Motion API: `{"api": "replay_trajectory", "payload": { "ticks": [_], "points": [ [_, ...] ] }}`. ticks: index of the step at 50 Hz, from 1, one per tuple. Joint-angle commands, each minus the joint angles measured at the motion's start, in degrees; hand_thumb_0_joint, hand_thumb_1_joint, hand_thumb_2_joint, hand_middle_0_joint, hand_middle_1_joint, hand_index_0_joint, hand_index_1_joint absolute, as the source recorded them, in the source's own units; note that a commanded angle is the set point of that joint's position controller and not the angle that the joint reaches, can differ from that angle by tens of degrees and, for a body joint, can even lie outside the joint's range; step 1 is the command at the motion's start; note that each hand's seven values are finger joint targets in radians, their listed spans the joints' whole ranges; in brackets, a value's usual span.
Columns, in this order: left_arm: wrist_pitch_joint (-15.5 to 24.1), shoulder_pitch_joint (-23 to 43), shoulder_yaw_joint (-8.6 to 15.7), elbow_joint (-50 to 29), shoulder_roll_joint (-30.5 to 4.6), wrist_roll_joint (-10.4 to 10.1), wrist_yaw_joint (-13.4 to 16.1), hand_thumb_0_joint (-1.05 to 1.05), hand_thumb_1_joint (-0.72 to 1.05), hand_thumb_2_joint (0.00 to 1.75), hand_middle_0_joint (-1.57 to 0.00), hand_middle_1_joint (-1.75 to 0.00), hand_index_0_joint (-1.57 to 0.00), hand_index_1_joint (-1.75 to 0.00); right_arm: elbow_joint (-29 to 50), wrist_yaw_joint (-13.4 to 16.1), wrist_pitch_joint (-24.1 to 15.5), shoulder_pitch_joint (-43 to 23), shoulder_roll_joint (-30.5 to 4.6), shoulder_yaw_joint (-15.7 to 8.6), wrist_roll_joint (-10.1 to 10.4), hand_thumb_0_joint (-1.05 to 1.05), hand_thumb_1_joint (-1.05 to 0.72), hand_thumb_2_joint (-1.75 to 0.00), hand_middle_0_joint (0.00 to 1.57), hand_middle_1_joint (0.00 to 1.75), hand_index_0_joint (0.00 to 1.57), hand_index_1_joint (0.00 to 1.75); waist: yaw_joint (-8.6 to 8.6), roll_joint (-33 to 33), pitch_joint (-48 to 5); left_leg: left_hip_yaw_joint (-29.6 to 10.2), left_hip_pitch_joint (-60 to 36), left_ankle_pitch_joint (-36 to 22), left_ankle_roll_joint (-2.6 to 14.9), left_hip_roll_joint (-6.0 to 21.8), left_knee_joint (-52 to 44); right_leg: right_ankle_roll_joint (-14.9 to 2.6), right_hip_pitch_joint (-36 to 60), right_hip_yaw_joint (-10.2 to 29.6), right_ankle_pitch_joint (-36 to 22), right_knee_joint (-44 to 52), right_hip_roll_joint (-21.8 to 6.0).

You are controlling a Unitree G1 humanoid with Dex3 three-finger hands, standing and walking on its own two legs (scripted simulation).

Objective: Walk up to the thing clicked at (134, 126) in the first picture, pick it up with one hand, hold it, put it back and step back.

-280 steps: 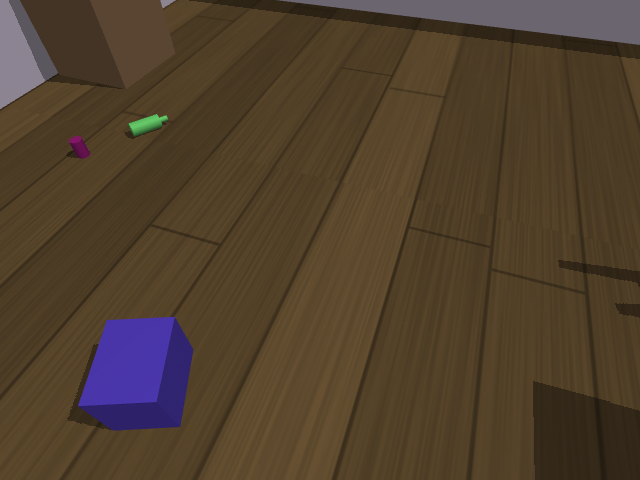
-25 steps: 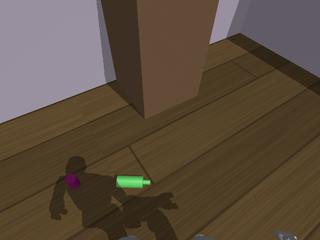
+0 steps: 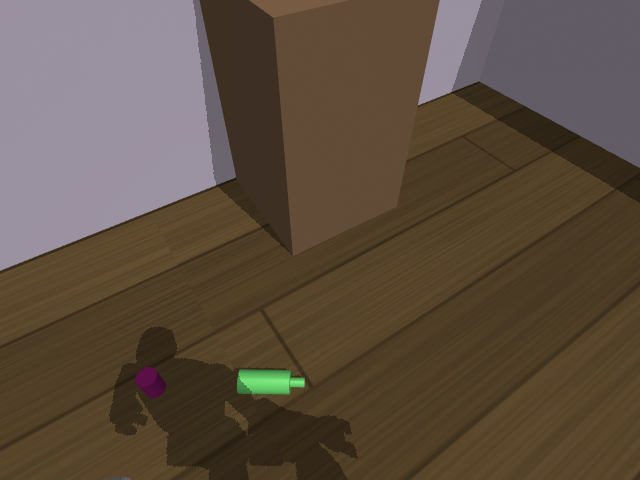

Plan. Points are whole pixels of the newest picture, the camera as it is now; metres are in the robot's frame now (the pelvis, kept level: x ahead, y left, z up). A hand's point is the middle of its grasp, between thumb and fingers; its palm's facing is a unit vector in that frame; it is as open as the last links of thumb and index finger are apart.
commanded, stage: walk up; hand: left
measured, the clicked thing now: (272, 381) +0.53 +0.17 -0.73
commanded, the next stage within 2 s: stand in 0.96 s
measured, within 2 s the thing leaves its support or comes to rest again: neither
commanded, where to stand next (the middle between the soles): +0.08 +0.02 m, yaw +0 degrees
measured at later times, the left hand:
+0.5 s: hand out of the picture +0.09 +0.26 -0.14, palm faces +0.02 -0.93 -0.36, open 7.4 cm
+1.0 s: hand out of the picture +0.12 +0.25 -0.14, palm faces +0.01 -0.94 -0.35, open 7.4 cm
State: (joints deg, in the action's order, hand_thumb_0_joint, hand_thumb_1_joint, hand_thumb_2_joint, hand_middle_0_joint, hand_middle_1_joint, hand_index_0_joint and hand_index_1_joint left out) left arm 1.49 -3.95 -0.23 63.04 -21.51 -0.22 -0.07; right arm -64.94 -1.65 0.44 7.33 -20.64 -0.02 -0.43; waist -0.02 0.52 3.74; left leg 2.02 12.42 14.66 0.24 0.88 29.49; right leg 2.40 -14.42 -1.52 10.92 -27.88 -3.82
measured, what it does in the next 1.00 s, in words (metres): stands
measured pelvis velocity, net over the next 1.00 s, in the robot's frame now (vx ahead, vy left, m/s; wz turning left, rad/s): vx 0.03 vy -0.01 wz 0.02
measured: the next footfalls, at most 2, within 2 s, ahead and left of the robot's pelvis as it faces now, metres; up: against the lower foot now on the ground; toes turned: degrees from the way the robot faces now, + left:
none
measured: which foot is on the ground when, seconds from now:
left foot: down 0.00-1.00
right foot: down 0.00-1.00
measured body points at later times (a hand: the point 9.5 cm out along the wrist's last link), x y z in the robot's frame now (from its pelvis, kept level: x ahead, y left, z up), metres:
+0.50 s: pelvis +0.02 +0.00 +0.01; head +0.03 -0.01 +0.46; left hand +0.08 +0.31 -0.12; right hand +0.13 -0.30 -0.12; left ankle +0.02 +0.12 -0.74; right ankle +0.04 -0.15 -0.74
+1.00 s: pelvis +0.03 -0.01 +0.01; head +0.04 -0.01 +0.46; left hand +0.12 +0.30 -0.12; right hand +0.11 -0.31 -0.12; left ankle +0.02 +0.12 -0.74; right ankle +0.04 -0.15 -0.74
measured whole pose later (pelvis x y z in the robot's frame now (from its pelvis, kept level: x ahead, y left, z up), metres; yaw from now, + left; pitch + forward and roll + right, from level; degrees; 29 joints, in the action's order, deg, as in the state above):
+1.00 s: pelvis +0.03 -0.01 +0.01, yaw +1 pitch -2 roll +0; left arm 0.7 -3.4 0.9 66.2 -20.0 0.6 0.0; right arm -66.1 -1.0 0.7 4.6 -20.2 -1.3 -0.5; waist 0.1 0.0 2.9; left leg 1.2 5.1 11.2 -0.5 0.7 18.5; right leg 2.3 -7.6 -2.9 9.0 -18.9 -3.8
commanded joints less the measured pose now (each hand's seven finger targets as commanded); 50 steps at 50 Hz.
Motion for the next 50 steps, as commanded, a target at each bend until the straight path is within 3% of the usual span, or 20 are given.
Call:
{"api": "replay_trajectory", "payload": {
  "ticks": [1,5,9,16,20,34,46,50],
  "points": [
    [1.0,2.65,2.19,-1.62,-11.91,-0.22,0.65,0.0,0.9,0.9,-0.2,-0.3,-0.2,-0.3,2.89,1.33,-1.81,-5.41,-12.99,-2.6,0.08,0.0,-0.9,-0.9,0.2,0.3,0.2,0.3,1.05,-2.23,-6.05,-7.54,0.93,-5.47,2.03,6.69,-10.62,-3.41,6.34,3.51,-3.73,6.04,-3.81],
    [0.78,3.48,1.97,-0.6,-11.57,-0.01,0.47,0.0,0.9,0.9,-0.2,-0.3,-0.2,-0.3,2.34,1.33,-1.65,-6.23,-13.17,-2.87,-0.02,0.0,-0.9,-0.9,0.2,0.3,0.2,0.3,0.84,-3.1,-5.21,-7.46,-0.1,-3.02,1.65,7.0,-13.33,-2.96,6.85,3.15,-2.72,7.96,-3.97],
    [0.98,3.93,2.11,0.25,-11.58,0.16,0.43,0.0,0.9,0.9,-0.2,-0.3,-0.2,-0.3,2.08,1.33,-1.66,-6.46,-12.87,-2.93,0.09,0.0,-0.9,-0.9,0.2,0.3,0.2,0.3,0.5,-2.21,-6.35,-6.4,-2.6,-7.33,1.41,6.67,-12.96,-2.63,7.63,3.17,-5.99,9.4,-4.51],
    [1.05,4.06,2.22,1.22,-11.28,0.53,0.48,0.0,0.9,0.9,-0.2,-0.3,-0.2,-0.3,1.9,1.28,-1.31,-7.07,-12.45,-3.2,0.22,0.0,-0.9,-0.9,0.2,0.3,0.2,0.3,-0.02,-0.85,-5.84,-6.07,-4.59,-7.61,1.12,6.28,-13.29,-2.4,6.77,3.58,-5.19,11.28,-4.94],
    [1.14,3.34,2.34,1.38,-11.32,0.6,0.58,0.0,0.9,0.9,-0.2,-0.3,-0.2,-0.3,1.96,1.28,-1.2,-7.51,-12.27,-3.19,0.28,0.0,-0.9,-0.9,0.2,0.3,0.2,0.3,0.26,-0.33,-6.79,-5.74,-6.62,-10.93,0.96,6.33,-12.95,-2.19,6.98,3.26,-7.78,11.38,-5.17],
    [0.94,2.82,2.9,0.63,-11.02,0.81,0.87,0.0,0.9,0.9,-0.2,-0.3,-0.2,-0.3,2.01,1.42,-1.0,-6.52,-11.72,-3.34,0.24,0.0,-0.9,-0.9,0.2,0.3,0.2,0.3,0.27,0.29,-7.31,-5.57,-7.28,-13.78,0.81,6.45,-13.42,-2.12,9.29,2.64,-10.14,11.22,-5.31],
    [0.61,3.39,3.17,-0.17,-10.74,0.97,0.82,0.0,0.9,0.9,-0.2,-0.3,-0.2,-0.3,2.25,1.5,-1.05,-5.38,-11.84,-3.45,0.02,0.0,-0.9,-0.9,0.2,0.3,0.2,0.3,0.07,-0.97,-6.01,-5.95,-5.32,-11.19,0.8,6.31,-14.41,-2.31,9.95,2.38,-7.86,11.13,-4.77],
    [0.26,2.89,2.89,-0.56,-10.56,0.68,0.56,0.0,0.9,0.9,-0.2,-0.3,-0.2,-0.3,2.78,1.73,-1.96,-6.09,-11.3,-2.95,-0.28,0.0,-0.9,-0.9,0.2,0.3,0.2,0.3,0.12,-0.44,-6.77,-6.25,-5.86,-15.55,-0.15,6.99,-14.71,-2.36,10.87,2.8,-9.7,10.9,-4.93]
  ]
}}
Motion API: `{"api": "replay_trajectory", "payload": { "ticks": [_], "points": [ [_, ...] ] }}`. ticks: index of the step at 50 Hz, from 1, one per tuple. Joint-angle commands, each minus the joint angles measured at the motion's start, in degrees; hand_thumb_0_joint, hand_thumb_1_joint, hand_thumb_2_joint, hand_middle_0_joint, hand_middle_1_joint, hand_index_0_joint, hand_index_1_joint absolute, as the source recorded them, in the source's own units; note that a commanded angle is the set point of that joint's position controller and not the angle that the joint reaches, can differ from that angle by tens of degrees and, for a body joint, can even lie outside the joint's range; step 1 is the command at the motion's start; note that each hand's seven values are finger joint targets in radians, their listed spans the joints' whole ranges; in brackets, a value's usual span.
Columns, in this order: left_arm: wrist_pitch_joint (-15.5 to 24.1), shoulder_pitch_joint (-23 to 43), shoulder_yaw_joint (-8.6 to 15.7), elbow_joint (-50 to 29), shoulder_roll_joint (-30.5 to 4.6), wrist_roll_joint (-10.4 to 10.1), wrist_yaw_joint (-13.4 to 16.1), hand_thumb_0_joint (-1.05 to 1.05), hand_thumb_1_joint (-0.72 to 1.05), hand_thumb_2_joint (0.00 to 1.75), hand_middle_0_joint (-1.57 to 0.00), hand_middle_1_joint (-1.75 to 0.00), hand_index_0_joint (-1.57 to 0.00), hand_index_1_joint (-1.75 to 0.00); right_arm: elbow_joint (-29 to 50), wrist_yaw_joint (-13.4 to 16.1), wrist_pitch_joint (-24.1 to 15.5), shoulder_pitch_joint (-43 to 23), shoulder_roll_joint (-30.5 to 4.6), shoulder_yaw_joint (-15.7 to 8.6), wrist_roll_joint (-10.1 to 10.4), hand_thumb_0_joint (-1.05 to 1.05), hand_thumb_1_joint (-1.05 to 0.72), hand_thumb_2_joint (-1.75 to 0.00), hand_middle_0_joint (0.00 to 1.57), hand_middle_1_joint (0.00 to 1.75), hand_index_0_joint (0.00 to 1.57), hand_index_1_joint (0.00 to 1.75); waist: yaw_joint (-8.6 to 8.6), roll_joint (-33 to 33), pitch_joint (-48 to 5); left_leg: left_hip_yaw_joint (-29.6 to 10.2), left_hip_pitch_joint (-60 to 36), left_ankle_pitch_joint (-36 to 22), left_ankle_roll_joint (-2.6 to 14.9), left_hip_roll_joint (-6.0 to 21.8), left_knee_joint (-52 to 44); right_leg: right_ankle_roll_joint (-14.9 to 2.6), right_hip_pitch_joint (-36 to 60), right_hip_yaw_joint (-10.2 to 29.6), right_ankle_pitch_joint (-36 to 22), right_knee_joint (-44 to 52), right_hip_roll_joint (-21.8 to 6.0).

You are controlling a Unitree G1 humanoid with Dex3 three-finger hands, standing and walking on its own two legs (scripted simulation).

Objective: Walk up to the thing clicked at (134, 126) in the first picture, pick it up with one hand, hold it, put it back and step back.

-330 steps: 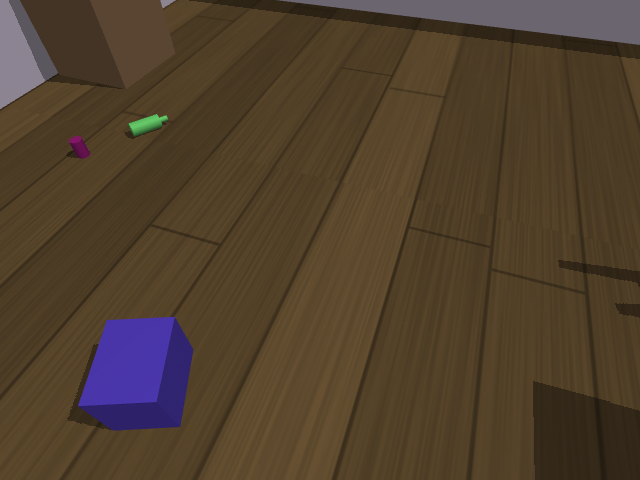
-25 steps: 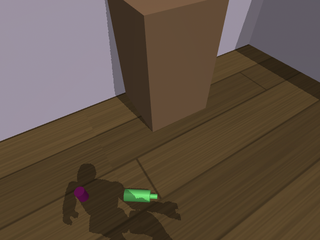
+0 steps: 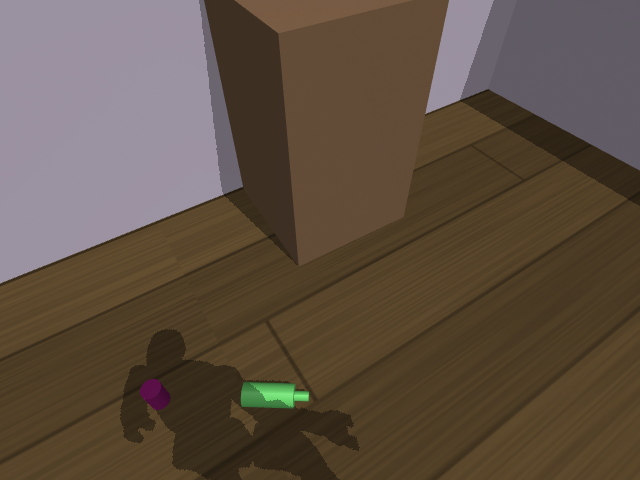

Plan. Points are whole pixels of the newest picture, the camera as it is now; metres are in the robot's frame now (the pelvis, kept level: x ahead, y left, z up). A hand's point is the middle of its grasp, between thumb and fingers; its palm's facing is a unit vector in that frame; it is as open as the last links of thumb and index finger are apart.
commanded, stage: stand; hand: left
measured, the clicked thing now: (276, 395) +0.50 +0.17 -0.75
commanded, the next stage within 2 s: none
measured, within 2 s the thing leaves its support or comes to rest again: neither
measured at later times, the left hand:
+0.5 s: hand out of the picture +0.07 +0.24 -0.15, palm faces +0.00 -0.94 -0.34, open 7.4 cm
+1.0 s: hand out of the picture +0.07 +0.24 -0.16, palm faces -0.01 -0.94 -0.35, open 7.4 cm
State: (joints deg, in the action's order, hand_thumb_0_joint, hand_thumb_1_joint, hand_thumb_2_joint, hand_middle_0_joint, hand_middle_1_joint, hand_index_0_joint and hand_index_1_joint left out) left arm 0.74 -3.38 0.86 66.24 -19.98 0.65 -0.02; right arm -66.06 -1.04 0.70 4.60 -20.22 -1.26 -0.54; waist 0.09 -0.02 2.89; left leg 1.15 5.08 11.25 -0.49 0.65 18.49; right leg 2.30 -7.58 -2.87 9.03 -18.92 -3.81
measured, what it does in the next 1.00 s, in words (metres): stands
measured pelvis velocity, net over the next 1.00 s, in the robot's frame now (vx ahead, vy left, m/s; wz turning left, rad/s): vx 0.00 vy -0.02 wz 0.00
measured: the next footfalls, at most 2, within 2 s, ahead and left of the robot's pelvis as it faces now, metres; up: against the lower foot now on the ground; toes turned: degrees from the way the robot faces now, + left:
none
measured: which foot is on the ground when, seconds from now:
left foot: down 0.00-1.00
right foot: down 0.00-1.00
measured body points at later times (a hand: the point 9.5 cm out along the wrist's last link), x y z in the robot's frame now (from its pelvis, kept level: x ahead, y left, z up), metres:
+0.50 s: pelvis +0.00 -0.01 +0.00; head +0.00 -0.01 +0.45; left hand +0.07 +0.29 -0.13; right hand +0.08 -0.31 -0.13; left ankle -0.01 +0.12 -0.75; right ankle +0.01 -0.14 -0.75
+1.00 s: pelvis +0.00 -0.02 +0.00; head +0.00 -0.02 +0.45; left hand +0.07 +0.29 -0.13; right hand +0.07 -0.32 -0.14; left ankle -0.01 +0.12 -0.75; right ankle +0.01 -0.14 -0.75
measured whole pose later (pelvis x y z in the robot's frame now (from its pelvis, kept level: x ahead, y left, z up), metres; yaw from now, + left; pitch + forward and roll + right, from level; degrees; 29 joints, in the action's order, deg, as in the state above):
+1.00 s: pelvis +0.00 -0.02 +0.00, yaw +0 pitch -2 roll +0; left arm 0.3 -6.2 0.4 65.4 -20.3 0.5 -0.6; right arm -65.5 -0.9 0.2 6.6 -20.2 -0.2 -0.8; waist 0.2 -0.3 3.0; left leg 0.4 5.1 10.7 -2.1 2.4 18.1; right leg 0.7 -7.5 -3.7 8.8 -18.8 -2.1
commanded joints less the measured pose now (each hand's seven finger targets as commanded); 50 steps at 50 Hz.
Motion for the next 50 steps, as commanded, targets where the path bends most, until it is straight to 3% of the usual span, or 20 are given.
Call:
{"api": "replay_trajectory", "payload": {
  "ticks": [1,17,28,35,39,50],
  "points": [
    [1.0,2.32,1.79,-3.91,-12.13,-0.16,0.54,0.0,0.9,0.9,-0.2,-0.3,-0.2,-0.3,3.8,1.15,-2.27,-3.16,-12.09,-1.78,-0.05,0.0,-0.9,-0.9,0.2,0.3,0.2,0.3,-0.1,-0.67,-5.9,-5.41,1.24,-12.7,0.57,7.27,-3.79,-2.26,4.19,4.07,-8.29,1.95,-4.89],
    [1.1,1.62,1.56,-4.5,-12.37,-0.04,0.42,0.0,0.9,0.9,-0.2,-0.3,-0.2,-0.3,3.82,1.27,-2.15,-2.55,-12.0,-1.56,-0.02,0.0,-0.9,-0.9,0.2,0.3,0.2,0.3,-0.53,0.16,-5.55,-4.7,0.52,-10.47,0.61,7.29,-3.21,-2.4,4.04,4.47,-8.92,3.35,-5.2],
    [0.86,0.19,1.48,-4.27,-12.31,-0.14,0.17,0.0,0.9,0.9,-0.2,-0.3,-0.2,-0.3,3.77,1.11,-2.06,-2.29,-11.88,-1.32,-0.03,0.0,-0.9,-0.9,0.2,0.3,0.2,0.3,0.04,-0.44,-2.99,-5.08,2.23,-3.79,0.42,6.9,-4.48,-2.56,1.9,4.76,-1.47,4.46,-4.57],
    [1.02,0.34,1.59,-4.48,-12.72,-0.21,0.15,0.0,0.9,0.9,-0.2,-0.3,-0.2,-0.3,3.91,1.08,-2.1,-1.5,-11.75,-1.21,-0.11,0.0,-0.9,-0.9,0.2,0.3,0.2,0.3,-0.18,0.13,-3.72,-5.18,1.68,-5.91,0.6,7.05,-3.83,-2.76,1.92,5.03,-3.44,3.99,-4.74],
    [0.86,0.3,1.58,-4.53,-12.82,-0.09,0.14,0.0,0.9,0.9,-0.2,-0.3,-0.2,-0.3,3.88,1.13,-1.99,-1.33,-11.97,-1.14,-0.16,0.0,-0.9,-0.9,0.2,0.3,0.2,0.3,-0.1,-0.42,-3.06,-5.2,2.88,-3.54,0.58,6.97,-4.03,-2.78,1.99,5.09,-1.25,4.18,-4.62],
    [0.85,-0.36,1.55,-4.54,-12.9,-0.11,0.14,0.0,0.9,0.9,-0.2,-0.3,-0.2,-0.3,3.95,1.2,-2.01,-0.45,-11.99,-0.89,-0.13,0.0,-0.9,-0.9,0.2,0.3,0.2,0.3,-0.03,0.1,-3.42,-5.1,2.51,-4.74,0.59,7.07,-3.68,-2.81,1.7,5.17,-2.72,3.73,-4.58]
  ]
}}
